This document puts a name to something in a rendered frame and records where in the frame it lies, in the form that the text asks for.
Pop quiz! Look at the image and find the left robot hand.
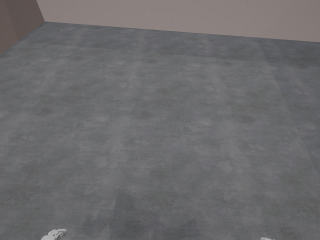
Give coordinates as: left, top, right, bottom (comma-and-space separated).
41, 229, 67, 240

